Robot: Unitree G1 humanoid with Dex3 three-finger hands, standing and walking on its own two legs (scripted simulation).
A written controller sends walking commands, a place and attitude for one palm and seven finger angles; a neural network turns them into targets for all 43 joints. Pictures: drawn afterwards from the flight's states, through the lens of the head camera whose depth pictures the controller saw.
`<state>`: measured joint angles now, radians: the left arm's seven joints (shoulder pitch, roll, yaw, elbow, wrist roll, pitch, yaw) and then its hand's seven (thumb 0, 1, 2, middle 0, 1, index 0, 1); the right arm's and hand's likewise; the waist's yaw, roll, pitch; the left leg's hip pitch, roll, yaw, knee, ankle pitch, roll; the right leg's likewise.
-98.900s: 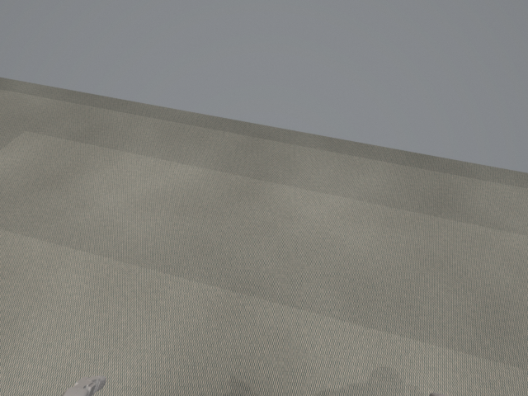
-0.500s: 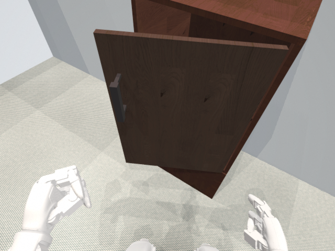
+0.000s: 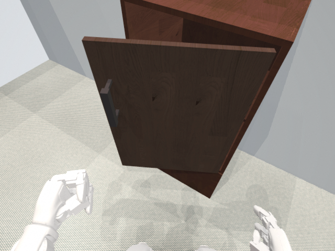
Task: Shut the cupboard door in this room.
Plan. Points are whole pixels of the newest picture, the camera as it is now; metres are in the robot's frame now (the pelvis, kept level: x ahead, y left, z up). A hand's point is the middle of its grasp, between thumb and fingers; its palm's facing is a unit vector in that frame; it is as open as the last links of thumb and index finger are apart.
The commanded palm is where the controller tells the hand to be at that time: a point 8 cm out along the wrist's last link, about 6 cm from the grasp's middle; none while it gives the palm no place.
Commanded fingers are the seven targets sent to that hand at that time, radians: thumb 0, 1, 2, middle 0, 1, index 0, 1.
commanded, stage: raise the hand and make a fist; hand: left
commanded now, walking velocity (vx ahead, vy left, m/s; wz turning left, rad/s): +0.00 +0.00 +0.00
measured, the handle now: (111, 104) +0.48 +0.19 +0.07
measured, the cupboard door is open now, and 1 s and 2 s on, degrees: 27 27 27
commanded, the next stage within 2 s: bring the fist close to the handle in 0.16 s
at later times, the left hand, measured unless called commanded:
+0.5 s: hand (89, 182) +0.25 +0.18 +0.07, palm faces -0.03 -1.00 -0.03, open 3.1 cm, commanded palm +0.24 +0.23 +0.07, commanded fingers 0.00 0.90 0.90 -1.30 -1.50 -1.30 -1.50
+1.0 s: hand (108, 156) +0.31 +0.16 +0.06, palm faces -0.05 -1.00 -0.02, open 3.1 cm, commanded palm +0.30 +0.21 +0.07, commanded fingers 0.00 0.90 0.90 -1.30 -1.50 -1.30 -1.50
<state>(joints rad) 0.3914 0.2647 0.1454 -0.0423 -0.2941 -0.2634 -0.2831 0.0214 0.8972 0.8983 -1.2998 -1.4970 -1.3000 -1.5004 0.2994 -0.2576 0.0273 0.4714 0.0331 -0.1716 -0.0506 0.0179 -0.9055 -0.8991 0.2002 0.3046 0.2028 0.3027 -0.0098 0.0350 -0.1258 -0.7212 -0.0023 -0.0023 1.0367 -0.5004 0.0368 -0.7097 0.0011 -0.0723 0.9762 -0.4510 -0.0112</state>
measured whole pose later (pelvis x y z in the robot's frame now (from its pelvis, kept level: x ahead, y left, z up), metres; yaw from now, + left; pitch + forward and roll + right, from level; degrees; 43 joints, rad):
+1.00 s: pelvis -0.01 -0.01 +0.00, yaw +0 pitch +11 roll -1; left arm -0.07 0.24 0.14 0.30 -0.24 -0.31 -0.21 0.02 0.90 0.90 -1.30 -1.50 -1.30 -1.50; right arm 0.27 -0.26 0.02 0.56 0.03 -0.12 -0.05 0.02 -0.91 -0.90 0.20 0.30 0.20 0.30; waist -0.02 0.03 -0.10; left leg -0.74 -0.01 0.01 1.02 -0.48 0.03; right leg -0.74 0.00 -0.06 0.98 -0.44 -0.02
